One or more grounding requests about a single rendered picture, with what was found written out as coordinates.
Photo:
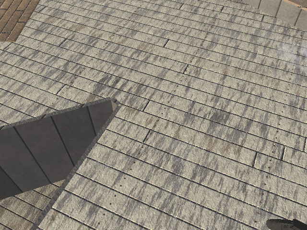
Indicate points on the robot right hand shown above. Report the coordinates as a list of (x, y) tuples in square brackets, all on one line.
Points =
[(285, 224)]

